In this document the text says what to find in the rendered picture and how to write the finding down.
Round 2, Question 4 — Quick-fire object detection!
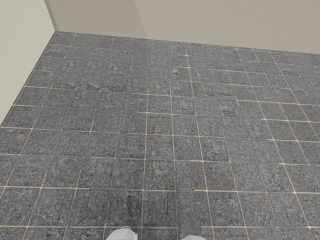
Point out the robot left thigh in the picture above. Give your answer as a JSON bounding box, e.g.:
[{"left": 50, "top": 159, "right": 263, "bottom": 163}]
[{"left": 106, "top": 228, "right": 138, "bottom": 240}]

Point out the left robot shin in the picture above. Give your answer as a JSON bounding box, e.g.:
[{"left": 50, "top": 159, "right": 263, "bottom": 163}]
[{"left": 121, "top": 226, "right": 131, "bottom": 230}]

